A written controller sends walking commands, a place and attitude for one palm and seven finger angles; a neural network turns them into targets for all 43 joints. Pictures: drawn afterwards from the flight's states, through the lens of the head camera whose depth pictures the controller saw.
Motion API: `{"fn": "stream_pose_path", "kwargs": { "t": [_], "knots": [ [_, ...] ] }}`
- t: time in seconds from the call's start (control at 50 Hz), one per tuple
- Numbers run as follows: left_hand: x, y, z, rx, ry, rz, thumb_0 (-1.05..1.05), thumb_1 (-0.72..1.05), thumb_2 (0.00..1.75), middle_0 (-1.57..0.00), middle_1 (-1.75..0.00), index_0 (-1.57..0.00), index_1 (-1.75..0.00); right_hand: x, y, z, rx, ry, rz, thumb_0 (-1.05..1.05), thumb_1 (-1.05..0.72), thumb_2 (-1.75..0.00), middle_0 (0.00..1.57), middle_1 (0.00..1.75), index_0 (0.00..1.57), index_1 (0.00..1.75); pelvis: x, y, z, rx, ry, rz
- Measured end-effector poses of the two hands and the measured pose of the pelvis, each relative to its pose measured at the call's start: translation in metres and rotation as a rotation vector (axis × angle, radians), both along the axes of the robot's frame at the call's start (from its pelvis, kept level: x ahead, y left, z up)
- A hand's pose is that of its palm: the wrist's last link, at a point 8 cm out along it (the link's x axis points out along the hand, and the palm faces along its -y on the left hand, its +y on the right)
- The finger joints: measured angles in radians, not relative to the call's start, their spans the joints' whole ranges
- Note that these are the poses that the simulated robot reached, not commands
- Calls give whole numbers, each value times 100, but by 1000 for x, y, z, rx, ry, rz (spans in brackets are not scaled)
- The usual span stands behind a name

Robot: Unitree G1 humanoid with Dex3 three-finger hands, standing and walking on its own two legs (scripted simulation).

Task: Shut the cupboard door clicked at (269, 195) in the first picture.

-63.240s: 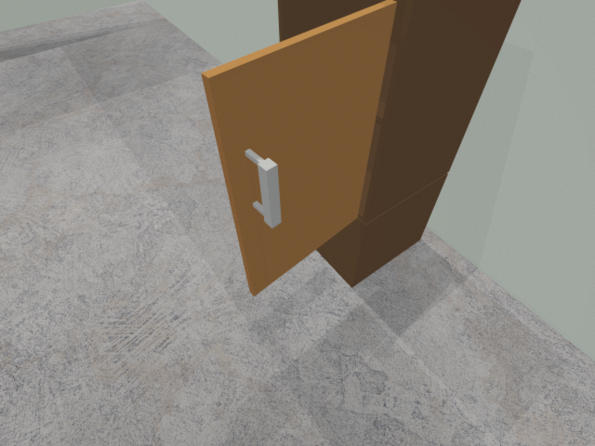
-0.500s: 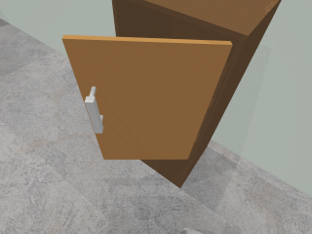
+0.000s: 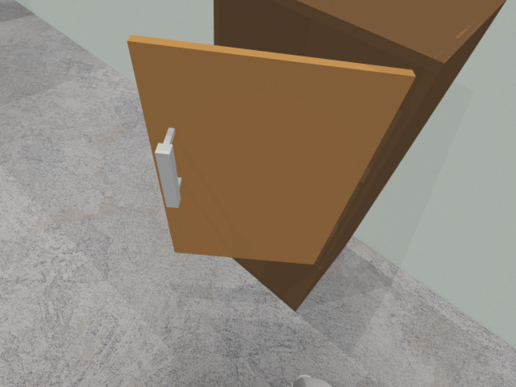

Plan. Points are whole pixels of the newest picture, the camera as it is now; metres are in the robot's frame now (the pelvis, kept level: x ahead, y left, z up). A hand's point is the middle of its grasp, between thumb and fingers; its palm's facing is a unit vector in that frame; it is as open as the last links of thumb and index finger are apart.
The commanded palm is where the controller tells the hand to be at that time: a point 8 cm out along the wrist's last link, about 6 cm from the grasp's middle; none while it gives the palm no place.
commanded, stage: come to a stop and stand still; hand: left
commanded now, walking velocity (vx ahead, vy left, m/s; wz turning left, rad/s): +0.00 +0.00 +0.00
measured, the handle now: (172, 169) +0.45 +0.19 +0.05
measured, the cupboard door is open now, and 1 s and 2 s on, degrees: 38 38 38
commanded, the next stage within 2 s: look again from close up in 1.80 s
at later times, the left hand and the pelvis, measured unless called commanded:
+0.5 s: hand out of the picture -0.09 +0.17 -0.17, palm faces +0.03 -0.98 -0.18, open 7.4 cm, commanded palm none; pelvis -0.06 +0.01 +0.01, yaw -1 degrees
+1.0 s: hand out of the picture -0.19 +0.14 -0.18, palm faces +0.06 -0.99 -0.12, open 7.4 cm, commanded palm none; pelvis -0.10 +0.00 +0.00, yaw +0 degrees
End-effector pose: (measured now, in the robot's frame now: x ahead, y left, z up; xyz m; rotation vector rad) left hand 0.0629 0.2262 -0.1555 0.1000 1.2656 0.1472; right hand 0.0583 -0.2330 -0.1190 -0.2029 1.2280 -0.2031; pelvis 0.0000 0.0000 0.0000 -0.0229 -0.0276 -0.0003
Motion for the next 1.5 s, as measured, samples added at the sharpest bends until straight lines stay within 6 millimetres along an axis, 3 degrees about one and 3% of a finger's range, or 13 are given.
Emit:
{"fn": "stream_pose_path", "kwargs": {
  "t": [0.12, 0.22, 0.5, 0.64, 0.72, 0.86, 0.96, 1.02, 1.1, 1.2, 1.28, 1.4, 1.5],
  "knots": [
    [-46, 18, 10, 16, 81, 17, 0, 91, 90, -20, -30, -20, -30, -6, 15, 9, 3, -13, 3, 0, -93, -90, 20, 30, 20, 30, -10, 11, 11, 2, 22, -9],
    [-81, 21, 14, 25, 158, 7, 0, 91, 90, -20, -30, -20, -30, -24, 21, 7, 17, -15, -21, 0, -93, -90, 20, 30, 20, 30, -22, 15, 13, 10, 21, -19],
    [-155, -9, 19, 12, 191, 5, 0, 91, 90, -20, -30, -20, -30, -131, 15, -15, 89, 152, -87, 1, -93, -90, 20, 30, 20, 29, -60, 6, 11, 8, -16, -10],
    [-166, -24, 6, -43, 202, -14, 0, 91, 90, -20, -30, -20, -30, -185, 29, -12, 97, 248, -132, 1, -92, -90, 20, 30, 20, 29, -69, 3, 9, 6, -30, -13],
    [-175, -30, 10, -53, 197, 2, 0, 91, 90, -20, -30, -20, -30, -203, 37, -11, 116, 299, -127, 1, -91, -90, 20, 30, 20, 29, -79, 4, 12, 16, -12, -8],
    [-223, -33, 19, -36, 260, 53, 0, 91, 90, -20, -30, -20, -30, -198, 38, -16, 137, 268, -104, 1, -91, -90, 20, 30, 20, 29, -92, 2, 12, 19, -7, -2],
    [-250, -35, 12, -46, 325, 55, 0, 91, 90, -20, -30, -20, -30, -185, 36, -19, 127, 191, -113, 1, -91, -90, 20, 30, 20, 29, -97, 0, 7, -3, -30, -7],
    [-248, -34, 1, -63, 324, 40, 0, 91, 90, -20, -30, -20, -30, -184, 38, -20, 113, 166, -124, 1, -91, -90, 20, 30, 20, 29, -97, 2, 3, -19, -42, -10],
    [-223, -29, -9, -82, 263, 17, 1, 91, 90, -20, -30, -20, -30, -193, 45, -21, 96, 171, -128, 0, -91, -90, 20, 30, 19, 29, -98, 9, -1, -28, -43, -15],
    [-201, -19, 3, -62, 172, 28, 0, 91, 90, -20, -30, -20, -30, -200, 54, -18, 112, 207, -103, 1, -91, -90, 20, 30, 20, 29, -109, 17, 6, -18, -8, -21],
    [-218, -10, 17, -28, 172, 70, 0, 91, 90, -20, -30, -20, -30, -197, 47, -15, 100, 212, -75, 3, -93, -90, 20, 30, 20, 30, -115, 19, 12, -6, 19, -16],
    [-277, -1, 20, 11, 341, 63, 0, 91, 90, -20, -30, -20, -30, -203, 22, -15, 67, 187, -114, 3, -94, -90, 20, 30, 20, 30, -132, 17, 9, 21, 17, -27],
    [-268, 12, 19, 12, 339, 15, 1, 91, 90, -20, -30, -20, -30, -212, 15, -7, 34, 188, -130, 2, -93, -90, 20, 30, 20, 29, -129, 20, 9, 10, 20, -34]
  ]
}}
